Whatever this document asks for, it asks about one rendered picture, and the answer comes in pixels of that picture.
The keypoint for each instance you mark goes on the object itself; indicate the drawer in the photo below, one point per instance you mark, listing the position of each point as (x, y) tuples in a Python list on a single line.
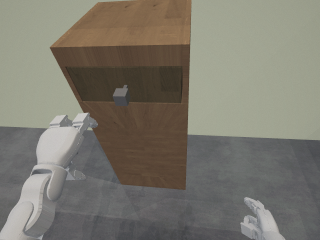
[(146, 84)]

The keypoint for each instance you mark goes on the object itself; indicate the right robot hand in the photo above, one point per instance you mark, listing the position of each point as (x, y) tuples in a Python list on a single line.
[(254, 227)]

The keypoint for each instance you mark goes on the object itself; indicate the cabinet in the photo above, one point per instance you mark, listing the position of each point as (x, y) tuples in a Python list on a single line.
[(145, 142)]

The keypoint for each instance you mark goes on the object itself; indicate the handle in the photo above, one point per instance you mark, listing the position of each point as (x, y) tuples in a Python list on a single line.
[(121, 96)]

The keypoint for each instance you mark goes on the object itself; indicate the left robot hand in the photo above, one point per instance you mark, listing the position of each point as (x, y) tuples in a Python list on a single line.
[(60, 143)]

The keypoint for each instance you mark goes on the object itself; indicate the left robot forearm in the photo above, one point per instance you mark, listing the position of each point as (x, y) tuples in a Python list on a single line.
[(35, 211)]

